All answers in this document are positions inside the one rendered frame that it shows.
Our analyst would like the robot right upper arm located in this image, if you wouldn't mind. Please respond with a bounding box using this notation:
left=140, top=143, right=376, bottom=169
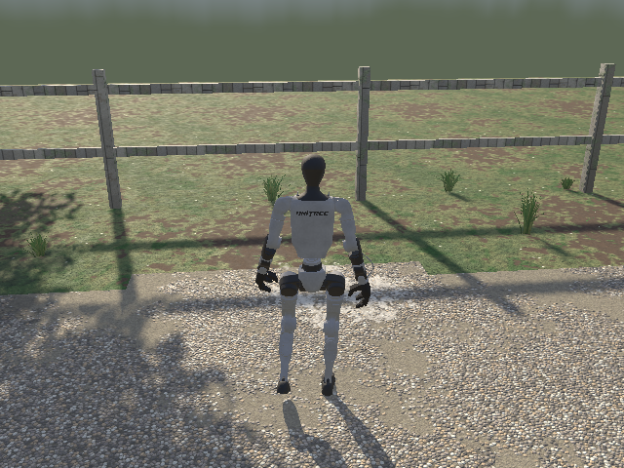
left=333, top=197, right=358, bottom=253

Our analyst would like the left robot thigh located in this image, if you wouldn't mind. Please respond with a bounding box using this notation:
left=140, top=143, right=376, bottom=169
left=279, top=271, right=299, bottom=332

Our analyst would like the robot right forearm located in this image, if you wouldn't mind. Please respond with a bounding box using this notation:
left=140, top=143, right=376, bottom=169
left=348, top=237, right=369, bottom=285

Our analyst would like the right robot hand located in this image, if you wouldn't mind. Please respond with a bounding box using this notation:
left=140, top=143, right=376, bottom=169
left=348, top=282, right=371, bottom=308

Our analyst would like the robot left upper arm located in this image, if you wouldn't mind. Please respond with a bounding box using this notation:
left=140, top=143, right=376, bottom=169
left=266, top=196, right=293, bottom=250

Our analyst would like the robot left forearm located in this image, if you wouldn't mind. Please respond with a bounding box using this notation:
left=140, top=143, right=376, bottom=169
left=257, top=234, right=276, bottom=275

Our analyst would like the robot torso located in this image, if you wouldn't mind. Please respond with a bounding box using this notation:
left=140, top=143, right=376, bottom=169
left=290, top=191, right=335, bottom=293

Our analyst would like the left robot hand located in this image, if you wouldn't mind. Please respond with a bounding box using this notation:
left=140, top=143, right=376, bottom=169
left=255, top=271, right=278, bottom=293

